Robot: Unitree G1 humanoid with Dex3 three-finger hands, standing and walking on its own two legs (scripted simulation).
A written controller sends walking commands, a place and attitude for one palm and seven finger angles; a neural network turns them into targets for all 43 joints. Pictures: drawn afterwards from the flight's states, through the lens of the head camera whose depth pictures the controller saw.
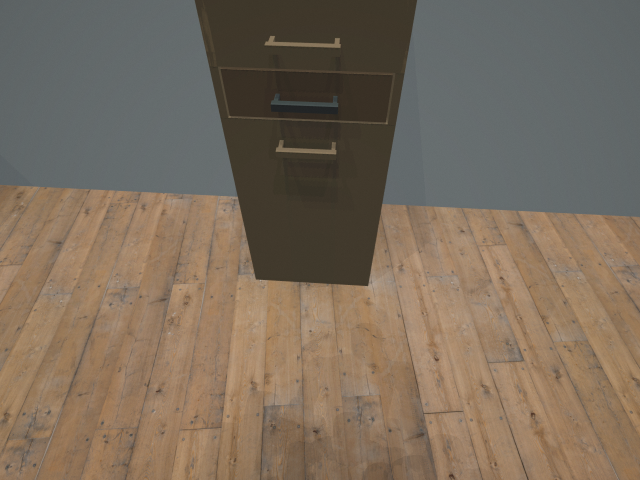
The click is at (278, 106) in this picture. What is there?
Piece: drawer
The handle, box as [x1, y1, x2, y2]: [271, 94, 337, 113]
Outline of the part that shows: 271,101 271,111 337,113 337,96 333,96 332,103 279,101 279,94 275,94 274,99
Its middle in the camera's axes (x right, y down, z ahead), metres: -0.04 -0.31 +0.89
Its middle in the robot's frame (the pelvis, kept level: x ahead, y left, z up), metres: +0.88 +0.08 +0.00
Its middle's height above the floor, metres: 0.78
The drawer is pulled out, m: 0.00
